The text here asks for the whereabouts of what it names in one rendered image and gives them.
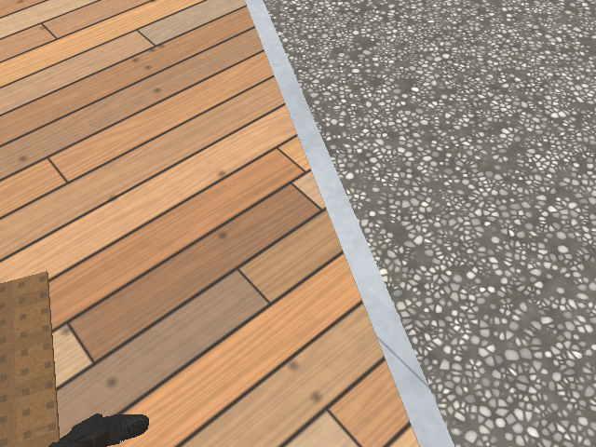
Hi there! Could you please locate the left robot hand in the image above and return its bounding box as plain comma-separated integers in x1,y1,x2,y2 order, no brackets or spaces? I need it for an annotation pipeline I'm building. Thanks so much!
48,413,149,447

